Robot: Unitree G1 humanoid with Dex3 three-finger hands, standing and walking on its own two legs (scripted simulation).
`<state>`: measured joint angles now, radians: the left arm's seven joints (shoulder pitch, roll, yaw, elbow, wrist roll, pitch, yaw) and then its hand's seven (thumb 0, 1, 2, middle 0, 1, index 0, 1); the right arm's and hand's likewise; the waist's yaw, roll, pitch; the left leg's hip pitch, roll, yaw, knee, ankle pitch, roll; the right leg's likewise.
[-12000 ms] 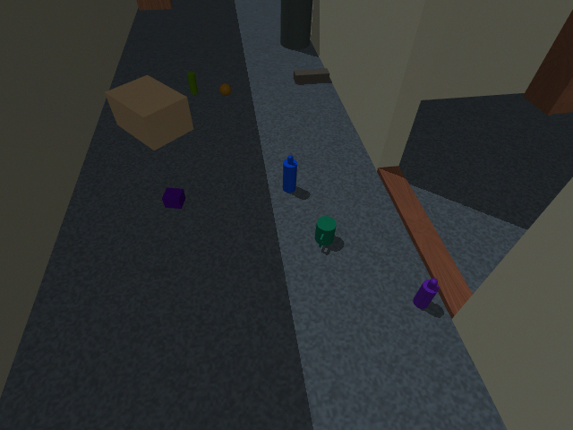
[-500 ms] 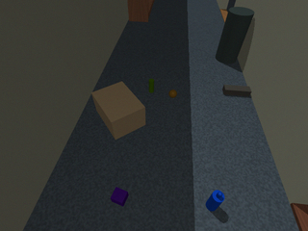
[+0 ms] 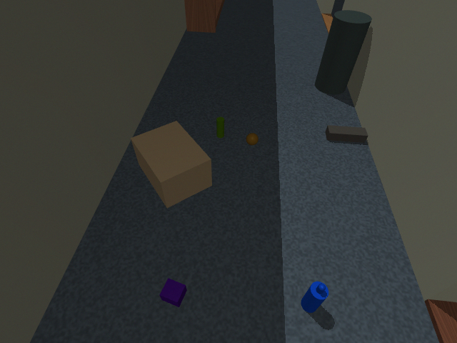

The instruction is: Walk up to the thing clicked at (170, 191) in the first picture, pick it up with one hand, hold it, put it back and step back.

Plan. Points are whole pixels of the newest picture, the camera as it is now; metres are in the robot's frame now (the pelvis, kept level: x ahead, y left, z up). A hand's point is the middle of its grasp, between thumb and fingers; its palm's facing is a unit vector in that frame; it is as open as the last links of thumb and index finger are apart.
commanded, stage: stand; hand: left
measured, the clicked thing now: (173, 292) +0.47 +0.22 -0.75
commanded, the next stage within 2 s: walk up in 1.58 s
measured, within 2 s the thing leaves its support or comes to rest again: neither
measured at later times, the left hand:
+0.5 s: hand out of the picture +0.08 +0.26 -0.16, palm faces -0.03 -0.94 -0.33, open 7.3 cm
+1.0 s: hand out of the picture +0.10 +0.26 -0.16, palm faces -0.03 -0.94 -0.34, open 7.3 cm
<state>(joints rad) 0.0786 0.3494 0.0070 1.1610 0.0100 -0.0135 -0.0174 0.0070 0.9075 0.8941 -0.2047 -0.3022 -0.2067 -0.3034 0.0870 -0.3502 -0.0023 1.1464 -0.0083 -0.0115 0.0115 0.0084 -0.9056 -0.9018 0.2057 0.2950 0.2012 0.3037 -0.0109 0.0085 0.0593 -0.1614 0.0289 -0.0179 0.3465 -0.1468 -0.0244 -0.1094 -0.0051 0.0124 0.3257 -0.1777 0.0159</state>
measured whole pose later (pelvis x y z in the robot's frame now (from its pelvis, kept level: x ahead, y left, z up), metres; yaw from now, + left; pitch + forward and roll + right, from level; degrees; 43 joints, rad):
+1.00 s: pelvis +0.03 +0.01 +0.00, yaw +0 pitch -1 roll +0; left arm 0.10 0.35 0.00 1.14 0.01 -0.01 -0.01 0.01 0.91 0.89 -0.20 -0.30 -0.21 -0.30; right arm 0.08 -0.35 0.00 1.13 -0.01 -0.01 0.00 0.01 -0.91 -0.90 0.21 0.30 0.20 0.30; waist 0.00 0.00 0.06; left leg -0.14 0.02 -0.01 0.34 -0.18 -0.01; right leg -0.08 -0.02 0.01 0.30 -0.20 0.03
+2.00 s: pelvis +0.04 +0.02 +0.00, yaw -2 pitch -2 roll +0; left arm 0.15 0.36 0.01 1.11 0.02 -0.02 0.01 0.01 0.91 0.89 -0.20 -0.30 -0.21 -0.30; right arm 0.13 -0.35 -0.03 1.08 -0.01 0.01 0.02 0.01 -0.91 -0.90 0.21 0.30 0.20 0.30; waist 0.00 0.01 0.05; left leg -0.10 0.01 0.02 0.39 -0.24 0.01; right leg -0.06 -0.03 0.05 0.36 -0.26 0.04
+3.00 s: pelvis +0.03 +0.01 +0.00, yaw -4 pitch -3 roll +0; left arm 0.12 0.35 0.00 1.09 0.01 -0.01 0.00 0.01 0.91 0.89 -0.21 -0.30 -0.21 -0.30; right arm 0.11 -0.35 -0.03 1.09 0.00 0.00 0.01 0.01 -0.91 -0.90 0.21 0.29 0.20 0.30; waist -0.01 0.01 0.08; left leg -0.09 0.02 0.05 0.35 -0.21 0.00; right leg -0.07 -0.01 0.08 0.34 -0.22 0.03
